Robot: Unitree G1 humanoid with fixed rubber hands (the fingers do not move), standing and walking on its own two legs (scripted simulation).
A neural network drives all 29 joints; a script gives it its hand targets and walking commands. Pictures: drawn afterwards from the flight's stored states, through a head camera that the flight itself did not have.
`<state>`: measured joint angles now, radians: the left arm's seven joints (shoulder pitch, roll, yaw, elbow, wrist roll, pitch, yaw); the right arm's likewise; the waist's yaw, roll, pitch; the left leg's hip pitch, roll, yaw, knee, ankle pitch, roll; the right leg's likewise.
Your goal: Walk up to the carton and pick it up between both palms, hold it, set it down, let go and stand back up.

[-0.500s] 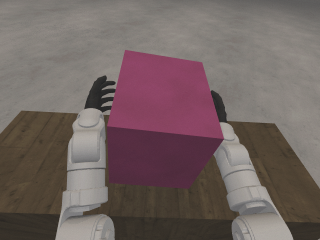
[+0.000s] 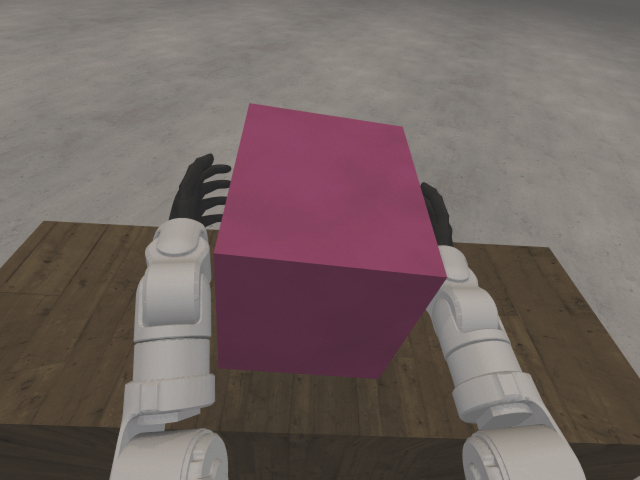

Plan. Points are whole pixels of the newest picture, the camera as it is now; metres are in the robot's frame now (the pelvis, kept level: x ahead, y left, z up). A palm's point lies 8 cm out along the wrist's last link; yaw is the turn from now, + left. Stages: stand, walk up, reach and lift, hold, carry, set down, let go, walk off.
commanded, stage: hold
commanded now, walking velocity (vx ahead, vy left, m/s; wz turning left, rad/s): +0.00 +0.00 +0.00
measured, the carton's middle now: (314, 242) +0.38 -0.01 +0.15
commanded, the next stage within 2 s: none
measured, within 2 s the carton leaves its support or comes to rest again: neither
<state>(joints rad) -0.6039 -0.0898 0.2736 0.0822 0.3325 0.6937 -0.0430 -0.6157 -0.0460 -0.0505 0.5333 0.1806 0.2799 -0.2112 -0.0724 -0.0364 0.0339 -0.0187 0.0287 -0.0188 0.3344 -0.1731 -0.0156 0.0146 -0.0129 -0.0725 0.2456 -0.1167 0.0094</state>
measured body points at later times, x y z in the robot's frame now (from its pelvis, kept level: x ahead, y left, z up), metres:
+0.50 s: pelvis +0.00 +0.00 +0.00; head -0.04 +0.02 +0.45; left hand +0.37 +0.14 +0.20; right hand +0.37 -0.16 +0.16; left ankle +0.02 +0.13 -0.75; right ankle +0.02 -0.12 -0.75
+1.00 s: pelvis +0.00 +0.00 +0.00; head -0.04 +0.02 +0.45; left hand +0.37 +0.14 +0.20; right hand +0.37 -0.16 +0.17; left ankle +0.02 +0.13 -0.75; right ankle +0.02 -0.12 -0.75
